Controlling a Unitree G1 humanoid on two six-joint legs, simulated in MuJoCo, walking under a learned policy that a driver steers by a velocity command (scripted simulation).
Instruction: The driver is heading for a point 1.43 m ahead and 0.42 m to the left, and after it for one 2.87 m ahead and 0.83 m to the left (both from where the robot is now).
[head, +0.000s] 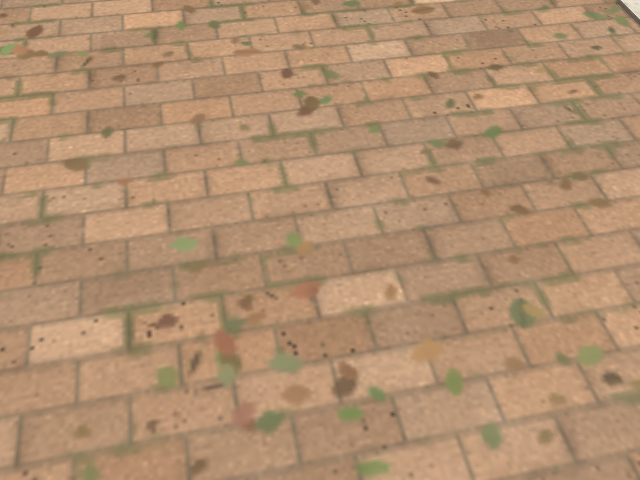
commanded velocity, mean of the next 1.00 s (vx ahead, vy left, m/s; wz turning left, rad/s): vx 0.42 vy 0.00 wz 0.01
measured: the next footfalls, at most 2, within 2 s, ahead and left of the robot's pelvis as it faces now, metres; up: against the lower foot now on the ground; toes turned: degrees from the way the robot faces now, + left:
right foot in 0.50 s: +0.44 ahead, -0.08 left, +0.00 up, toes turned -3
left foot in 0.98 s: +0.67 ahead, +0.08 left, +0.00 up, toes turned +4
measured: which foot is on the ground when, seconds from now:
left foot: down 0.00-0.52, up 0.54-0.96, down 0.98-1.00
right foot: down 0.00-0.00, up 0.02-0.48, down 0.50-1.00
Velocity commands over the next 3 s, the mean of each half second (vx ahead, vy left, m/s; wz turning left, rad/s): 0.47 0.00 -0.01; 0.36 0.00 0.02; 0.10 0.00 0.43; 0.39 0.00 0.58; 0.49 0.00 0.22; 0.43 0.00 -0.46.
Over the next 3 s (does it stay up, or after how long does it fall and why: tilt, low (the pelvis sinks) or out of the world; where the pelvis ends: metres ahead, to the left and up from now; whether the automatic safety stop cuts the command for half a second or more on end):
stays up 1.10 0.47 0.01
